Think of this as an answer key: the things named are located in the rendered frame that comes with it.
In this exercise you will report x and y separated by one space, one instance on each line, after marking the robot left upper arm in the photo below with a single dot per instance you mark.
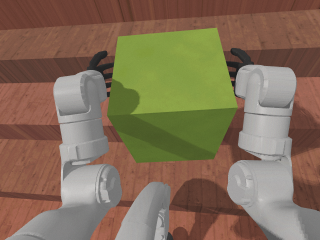
88 192

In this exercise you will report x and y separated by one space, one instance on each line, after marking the carton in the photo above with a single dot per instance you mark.
171 95

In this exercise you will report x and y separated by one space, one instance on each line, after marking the robot left forearm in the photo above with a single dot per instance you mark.
77 100

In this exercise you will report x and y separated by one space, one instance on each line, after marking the robot right upper arm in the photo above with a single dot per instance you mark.
264 189

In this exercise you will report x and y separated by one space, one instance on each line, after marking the left robot thigh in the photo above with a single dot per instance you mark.
140 222

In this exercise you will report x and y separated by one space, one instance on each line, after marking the robot right forearm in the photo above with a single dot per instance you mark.
269 93

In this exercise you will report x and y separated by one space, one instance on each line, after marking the right robot hand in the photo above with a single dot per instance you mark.
244 58

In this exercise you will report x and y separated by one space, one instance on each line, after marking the robot left shin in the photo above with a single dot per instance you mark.
162 227

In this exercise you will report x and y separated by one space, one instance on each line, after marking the left robot hand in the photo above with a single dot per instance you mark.
93 66

